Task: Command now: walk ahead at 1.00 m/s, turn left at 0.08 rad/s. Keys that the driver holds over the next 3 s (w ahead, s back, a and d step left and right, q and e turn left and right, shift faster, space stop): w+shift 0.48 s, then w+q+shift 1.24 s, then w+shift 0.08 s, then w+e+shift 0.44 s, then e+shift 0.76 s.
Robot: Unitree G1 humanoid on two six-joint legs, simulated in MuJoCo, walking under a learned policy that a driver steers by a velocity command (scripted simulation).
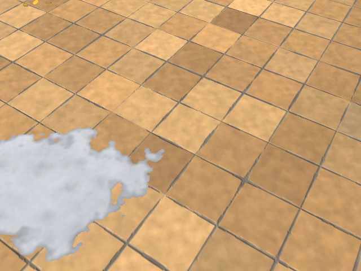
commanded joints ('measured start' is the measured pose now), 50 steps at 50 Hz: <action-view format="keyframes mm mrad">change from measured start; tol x64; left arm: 1 -103 36 -4 -102 7 3 -16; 50 -334 64 -17 -232 -10 -26 4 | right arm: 1 -27 -78 -14 -51 15 -42 7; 50 50 -165 -80 -34 32 -19 10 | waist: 1 24 68 130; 50 -63 57 57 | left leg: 1 -99 237 -213 -302 255 121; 10 199 296 -57 75 1272 10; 14 -609 58 -174 1207 -116 -7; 33 -26 -1 126 231 142 71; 36 592 420 -898 -42 -227 334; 50 -116 150 -418 -235 531 110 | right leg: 1 -108 -40 -39 -191 149 19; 11 651 176 -130 -570 145 -115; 13 1088 -295 769 -761 -338 -318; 28 499 -34 -106 -1226 512 -126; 33 736 -86 -212 -516 1318 -43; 36 -95 200 -38 438 -192 33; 50 174 87 -47 -537 425 69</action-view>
